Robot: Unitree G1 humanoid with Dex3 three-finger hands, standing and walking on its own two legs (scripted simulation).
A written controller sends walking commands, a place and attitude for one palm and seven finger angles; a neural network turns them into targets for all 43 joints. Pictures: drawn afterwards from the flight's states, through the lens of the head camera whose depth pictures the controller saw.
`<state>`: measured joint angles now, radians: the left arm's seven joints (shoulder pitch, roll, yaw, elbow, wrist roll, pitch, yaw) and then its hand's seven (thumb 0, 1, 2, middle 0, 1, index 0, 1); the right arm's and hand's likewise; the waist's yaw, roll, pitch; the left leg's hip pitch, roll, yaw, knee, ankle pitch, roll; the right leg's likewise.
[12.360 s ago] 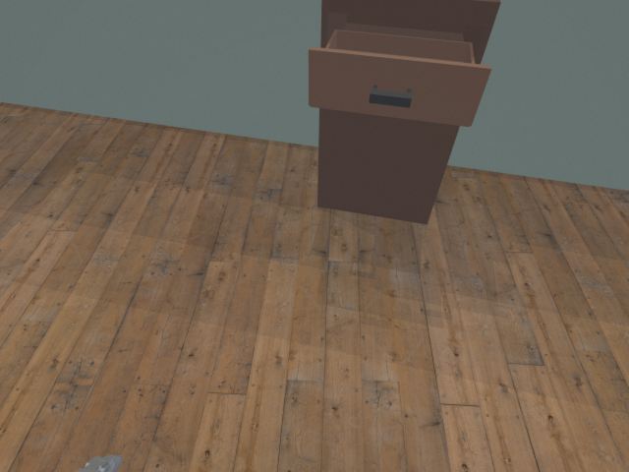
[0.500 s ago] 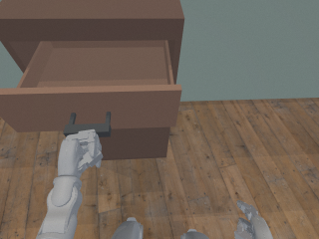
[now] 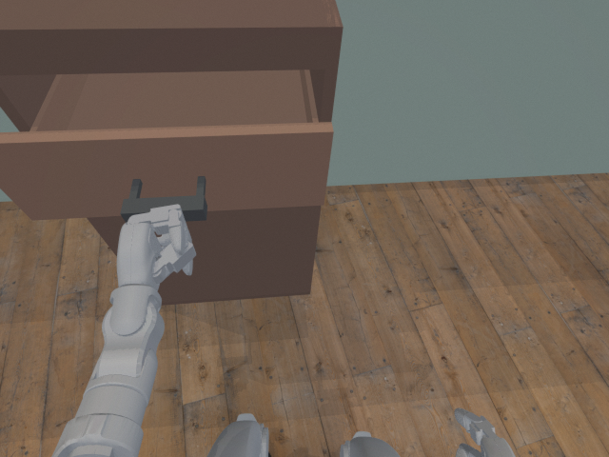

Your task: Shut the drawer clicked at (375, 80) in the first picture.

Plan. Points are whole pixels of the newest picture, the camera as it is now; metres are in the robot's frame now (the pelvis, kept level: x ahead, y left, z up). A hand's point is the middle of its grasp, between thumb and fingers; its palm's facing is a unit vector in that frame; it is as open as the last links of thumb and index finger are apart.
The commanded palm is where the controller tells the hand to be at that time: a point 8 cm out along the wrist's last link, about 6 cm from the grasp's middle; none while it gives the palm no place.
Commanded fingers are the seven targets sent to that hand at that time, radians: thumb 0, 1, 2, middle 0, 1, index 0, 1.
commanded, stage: push the drawer shut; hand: left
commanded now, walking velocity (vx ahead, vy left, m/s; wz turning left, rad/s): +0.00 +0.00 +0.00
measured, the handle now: (167, 197) +0.45 +0.20 +0.05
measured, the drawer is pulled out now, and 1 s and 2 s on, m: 0.13 0.02 0.00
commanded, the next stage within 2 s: pull the fist back off the drawer in 1.38 s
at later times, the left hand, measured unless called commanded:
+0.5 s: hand (195, 209) +0.43 +0.16 +0.05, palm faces +0.14 -0.99 -0.04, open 3.0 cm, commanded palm +0.42 +0.21 +0.05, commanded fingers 0.00 0.90 0.90 -1.40 -1.60 -1.40 -1.60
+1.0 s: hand (195, 178) +0.49 +0.17 +0.05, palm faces +0.14 -0.99 -0.04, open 3.1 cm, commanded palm +0.47 +0.21 +0.05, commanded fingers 0.00 0.90 0.90 -1.40 -1.60 -1.40 -1.60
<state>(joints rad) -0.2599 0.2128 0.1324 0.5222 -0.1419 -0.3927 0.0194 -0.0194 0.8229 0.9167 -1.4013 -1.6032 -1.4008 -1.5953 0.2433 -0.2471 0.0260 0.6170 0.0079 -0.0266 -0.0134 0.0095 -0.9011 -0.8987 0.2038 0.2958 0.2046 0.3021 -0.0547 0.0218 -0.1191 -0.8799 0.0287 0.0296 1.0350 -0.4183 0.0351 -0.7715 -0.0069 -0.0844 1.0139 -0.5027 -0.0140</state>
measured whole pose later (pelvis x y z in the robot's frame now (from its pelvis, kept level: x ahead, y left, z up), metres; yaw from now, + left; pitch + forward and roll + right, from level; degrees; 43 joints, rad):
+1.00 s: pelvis +0.00 -0.01 -0.01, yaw -1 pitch +20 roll -3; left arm -0.77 0.40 0.36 1.10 -0.07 -0.48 -0.04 0.00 0.81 0.92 -1.40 -1.60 -1.40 -1.60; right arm 0.35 -0.26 0.02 0.66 -0.02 0.06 0.01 0.01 -0.90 -0.90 0.20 0.30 0.20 0.30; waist -0.15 0.02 -0.12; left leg -1.02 0.05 0.02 1.08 -0.43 0.03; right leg -0.91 0.02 -0.09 1.05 -0.50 -0.02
